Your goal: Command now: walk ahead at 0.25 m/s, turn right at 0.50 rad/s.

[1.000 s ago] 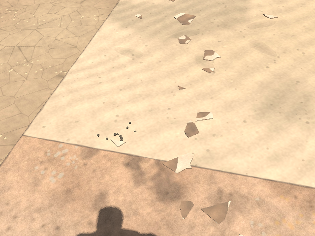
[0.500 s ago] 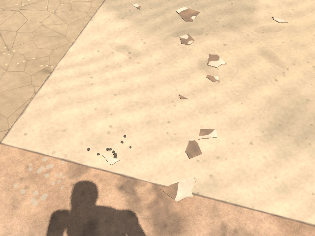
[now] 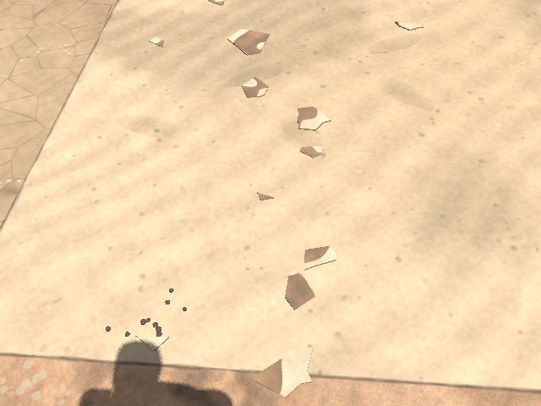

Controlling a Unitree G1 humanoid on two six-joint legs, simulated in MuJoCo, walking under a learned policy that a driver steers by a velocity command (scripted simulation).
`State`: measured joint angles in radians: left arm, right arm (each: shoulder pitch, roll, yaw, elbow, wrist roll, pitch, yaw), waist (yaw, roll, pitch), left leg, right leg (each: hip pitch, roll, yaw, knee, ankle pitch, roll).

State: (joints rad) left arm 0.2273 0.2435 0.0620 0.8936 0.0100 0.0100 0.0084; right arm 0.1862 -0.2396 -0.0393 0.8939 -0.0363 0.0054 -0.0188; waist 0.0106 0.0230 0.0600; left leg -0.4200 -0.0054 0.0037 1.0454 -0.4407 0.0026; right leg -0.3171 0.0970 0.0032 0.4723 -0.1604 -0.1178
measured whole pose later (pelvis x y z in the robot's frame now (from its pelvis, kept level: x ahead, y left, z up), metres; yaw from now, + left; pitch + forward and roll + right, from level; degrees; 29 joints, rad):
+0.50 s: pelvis +0.07 +0.05 +0.01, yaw -18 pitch +1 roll -1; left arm 0.21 0.32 0.10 0.83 0.02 0.05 -0.03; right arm 0.19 -0.24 -0.02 0.77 -0.02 -0.01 -0.05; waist 0.01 -0.05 0.04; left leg -0.20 0.00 0.05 0.40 -0.21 0.04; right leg -0.50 0.08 0.06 1.07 -0.41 0.03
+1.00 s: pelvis +0.15 -0.04 +0.01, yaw -31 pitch +0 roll +0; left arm 0.32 0.24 0.02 0.83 0.01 -0.04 -0.01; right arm 0.27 -0.29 -0.06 0.81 -0.04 0.00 0.05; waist -0.01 0.05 0.02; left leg -0.53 0.08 0.04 0.99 -0.25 0.00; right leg -0.02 0.07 0.00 0.27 -0.25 -0.08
